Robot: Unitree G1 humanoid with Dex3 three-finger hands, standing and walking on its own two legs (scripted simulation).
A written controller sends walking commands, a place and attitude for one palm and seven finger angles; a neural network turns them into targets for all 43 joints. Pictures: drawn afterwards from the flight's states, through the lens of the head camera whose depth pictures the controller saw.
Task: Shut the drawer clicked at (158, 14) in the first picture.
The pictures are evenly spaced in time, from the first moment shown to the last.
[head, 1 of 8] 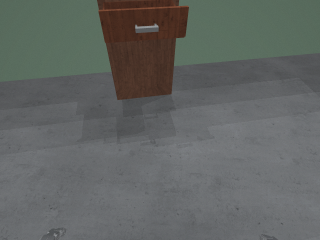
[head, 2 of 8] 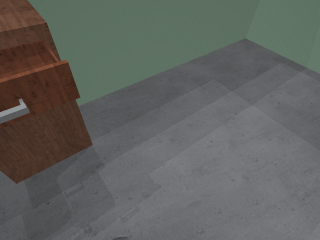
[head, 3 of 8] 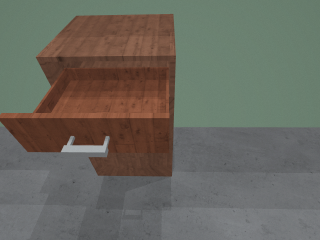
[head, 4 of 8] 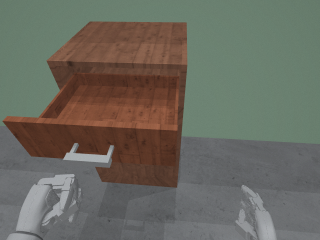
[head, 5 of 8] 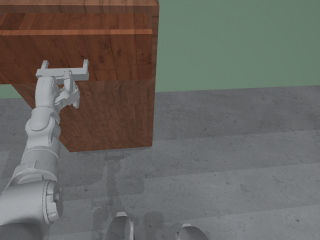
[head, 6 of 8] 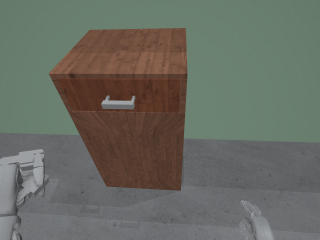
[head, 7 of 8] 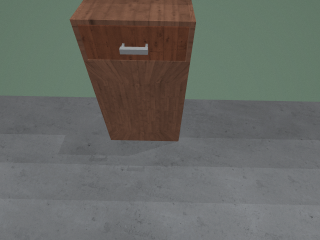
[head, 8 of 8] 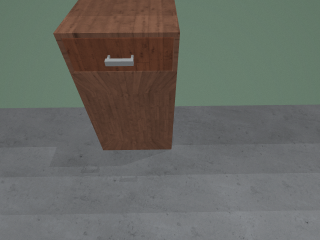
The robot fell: no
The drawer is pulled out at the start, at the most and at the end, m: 0.29 0.29 0.00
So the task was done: yes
